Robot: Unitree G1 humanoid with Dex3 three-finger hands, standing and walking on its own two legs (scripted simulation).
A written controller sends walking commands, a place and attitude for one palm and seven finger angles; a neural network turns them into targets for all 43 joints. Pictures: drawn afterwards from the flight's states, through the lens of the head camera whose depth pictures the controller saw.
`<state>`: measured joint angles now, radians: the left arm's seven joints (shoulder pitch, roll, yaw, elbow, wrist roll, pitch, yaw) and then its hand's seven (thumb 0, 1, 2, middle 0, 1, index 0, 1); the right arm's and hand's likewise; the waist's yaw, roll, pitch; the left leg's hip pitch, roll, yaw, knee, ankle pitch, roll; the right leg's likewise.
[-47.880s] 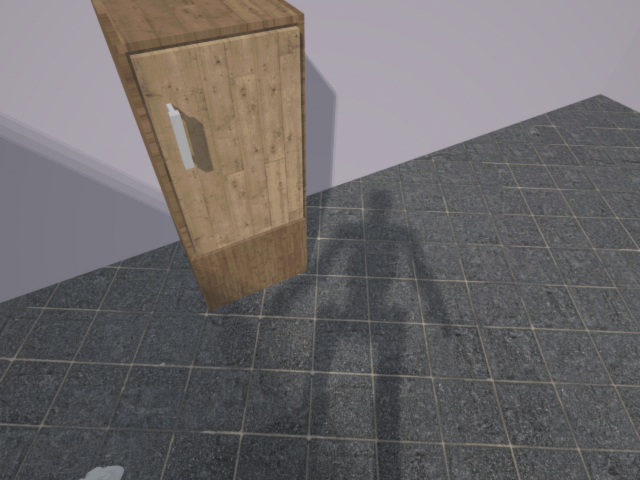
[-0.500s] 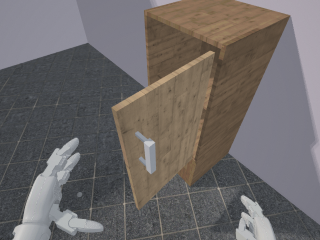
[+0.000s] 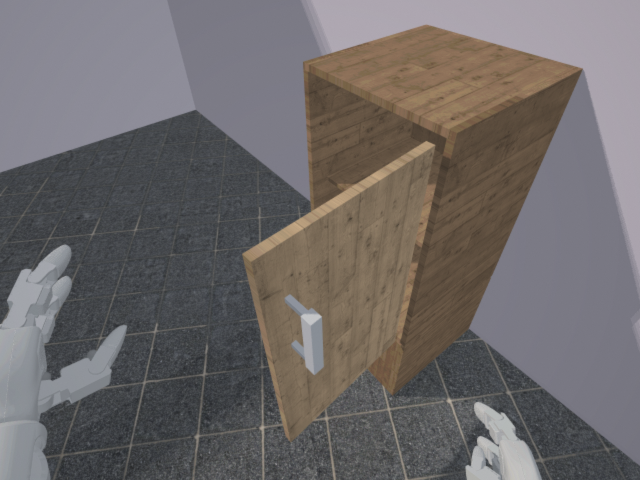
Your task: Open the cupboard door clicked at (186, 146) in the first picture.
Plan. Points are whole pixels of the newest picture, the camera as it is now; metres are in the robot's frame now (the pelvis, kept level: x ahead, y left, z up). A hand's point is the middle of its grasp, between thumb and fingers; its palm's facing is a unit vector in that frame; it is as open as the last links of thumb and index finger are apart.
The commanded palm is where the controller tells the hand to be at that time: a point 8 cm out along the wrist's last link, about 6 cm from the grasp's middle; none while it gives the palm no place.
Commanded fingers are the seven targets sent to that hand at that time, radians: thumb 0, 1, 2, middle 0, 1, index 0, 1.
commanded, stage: draw the hand back to the body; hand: left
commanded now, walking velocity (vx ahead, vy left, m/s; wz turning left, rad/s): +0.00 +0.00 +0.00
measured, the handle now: (303, 335) +0.32 +0.07 -0.02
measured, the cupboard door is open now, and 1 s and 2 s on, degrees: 95 95 95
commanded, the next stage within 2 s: step back with the hand held close in 0.48 s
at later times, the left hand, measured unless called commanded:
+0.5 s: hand (85, 344) +0.19 +0.25 +0.16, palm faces +0.47 -0.79 -0.40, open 7.4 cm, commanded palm +0.14 +0.29 +0.17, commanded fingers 0.00 0.90 0.90 -0.20 -0.30 -0.20 -0.30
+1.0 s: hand (65, 367) +0.16 +0.26 +0.16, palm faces +0.38 -0.77 -0.51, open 7.4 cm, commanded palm +0.11 +0.29 +0.18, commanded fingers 0.00 0.90 0.90 -0.20 -0.30 -0.20 -0.30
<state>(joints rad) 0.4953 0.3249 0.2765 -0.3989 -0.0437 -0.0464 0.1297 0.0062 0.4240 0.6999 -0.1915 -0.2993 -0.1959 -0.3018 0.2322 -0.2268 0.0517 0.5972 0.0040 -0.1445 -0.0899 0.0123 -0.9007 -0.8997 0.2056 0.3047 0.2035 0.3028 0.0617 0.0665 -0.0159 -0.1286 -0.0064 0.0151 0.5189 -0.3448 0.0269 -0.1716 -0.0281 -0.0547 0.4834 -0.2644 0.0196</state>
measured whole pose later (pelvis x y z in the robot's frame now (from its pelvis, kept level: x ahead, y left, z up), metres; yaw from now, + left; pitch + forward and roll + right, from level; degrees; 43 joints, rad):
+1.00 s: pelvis -0.04 +0.00 +0.00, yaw -1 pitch +0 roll +0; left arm 0.56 0.40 0.40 -0.46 -0.04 -0.15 0.14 0.02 0.89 0.90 -0.21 -0.30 -0.22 -0.30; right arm 0.18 -0.25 -0.01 0.56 0.01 -0.01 -0.10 0.01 -0.90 -0.90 0.20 0.30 0.20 0.30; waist 0.00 0.03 0.03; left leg -0.23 -0.01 0.04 0.48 -0.26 0.03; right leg -0.28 -0.03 -0.03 0.44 -0.17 0.02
